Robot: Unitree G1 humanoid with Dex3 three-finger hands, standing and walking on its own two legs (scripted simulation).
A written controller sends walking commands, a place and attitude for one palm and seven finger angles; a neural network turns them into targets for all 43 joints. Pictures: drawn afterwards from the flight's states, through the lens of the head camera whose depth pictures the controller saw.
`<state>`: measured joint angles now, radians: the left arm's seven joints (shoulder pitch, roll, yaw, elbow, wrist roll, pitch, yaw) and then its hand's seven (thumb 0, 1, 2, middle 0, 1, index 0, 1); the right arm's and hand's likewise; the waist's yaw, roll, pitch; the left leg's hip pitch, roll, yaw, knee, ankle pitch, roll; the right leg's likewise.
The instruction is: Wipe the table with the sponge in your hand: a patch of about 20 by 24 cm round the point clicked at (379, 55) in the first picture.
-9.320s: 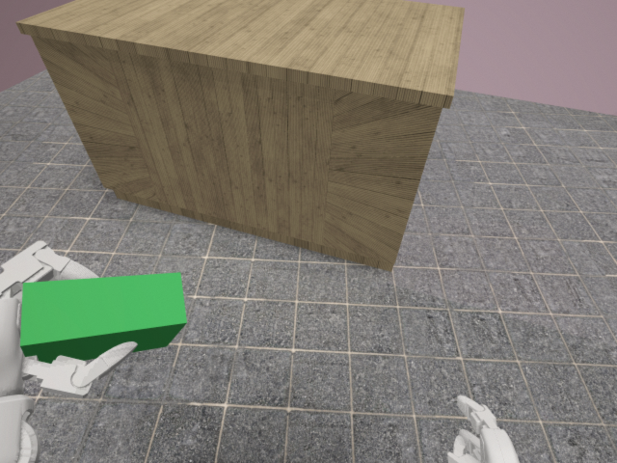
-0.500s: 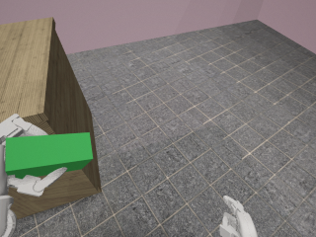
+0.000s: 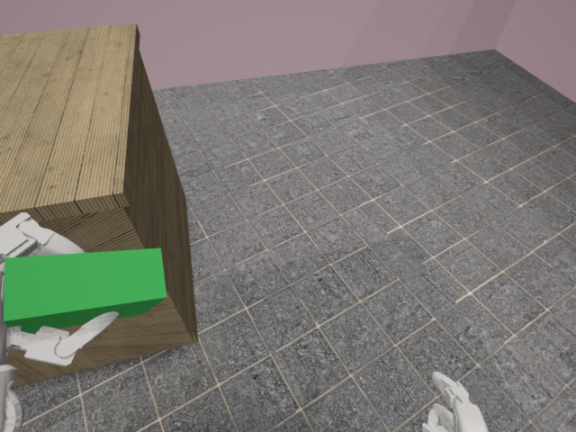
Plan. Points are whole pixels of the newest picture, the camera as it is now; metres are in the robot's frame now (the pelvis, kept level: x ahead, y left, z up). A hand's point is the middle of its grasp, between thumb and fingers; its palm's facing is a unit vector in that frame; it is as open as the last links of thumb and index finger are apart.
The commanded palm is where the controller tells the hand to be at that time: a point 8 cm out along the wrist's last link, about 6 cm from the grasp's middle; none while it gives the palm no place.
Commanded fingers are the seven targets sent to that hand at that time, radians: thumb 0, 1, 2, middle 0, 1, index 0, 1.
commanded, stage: take the last steps up to it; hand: left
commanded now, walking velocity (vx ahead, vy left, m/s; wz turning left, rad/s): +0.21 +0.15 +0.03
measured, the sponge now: (110, 288) +0.23 +0.21 +0.15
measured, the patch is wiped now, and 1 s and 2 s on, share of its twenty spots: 0.00 0.00 0.00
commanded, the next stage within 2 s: come to a stop and stand still in 0.66 s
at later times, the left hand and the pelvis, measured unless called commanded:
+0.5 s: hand (47, 246) +0.26 +0.28 +0.17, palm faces +0.36 -0.79 -0.49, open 9.4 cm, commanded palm +0.20 +0.33 +0.18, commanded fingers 0.00 0.10 1.30 -1.20 -1.60 -1.20 -1.60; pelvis +0.05 +0.05 +0.00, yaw +1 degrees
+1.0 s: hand (36, 217) +0.31 +0.33 +0.16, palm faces +0.41 -0.79 -0.46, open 9.4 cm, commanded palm +0.25 +0.36 +0.18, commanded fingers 0.00 0.10 1.30 -1.20 -1.60 -1.20 -1.60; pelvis +0.09 +0.08 +0.00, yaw +0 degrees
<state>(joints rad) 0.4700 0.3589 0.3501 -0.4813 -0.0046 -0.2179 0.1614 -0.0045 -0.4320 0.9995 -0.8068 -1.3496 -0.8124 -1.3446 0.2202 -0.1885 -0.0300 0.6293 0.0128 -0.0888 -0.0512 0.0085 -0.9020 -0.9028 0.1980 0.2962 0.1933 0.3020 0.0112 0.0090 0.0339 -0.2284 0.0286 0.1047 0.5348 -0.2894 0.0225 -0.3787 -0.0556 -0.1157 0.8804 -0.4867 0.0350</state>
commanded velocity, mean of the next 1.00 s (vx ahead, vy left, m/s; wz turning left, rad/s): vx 0.10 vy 0.10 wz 0.01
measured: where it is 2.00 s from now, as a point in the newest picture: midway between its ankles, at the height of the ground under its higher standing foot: outside the picture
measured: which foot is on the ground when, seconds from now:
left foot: down 0.00-0.10, up 0.12-0.48, down 0.50-0.84, up 0.86-1.00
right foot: up 0.00-0.08, down 0.10-0.52, up 0.54-0.80, down 0.82-1.00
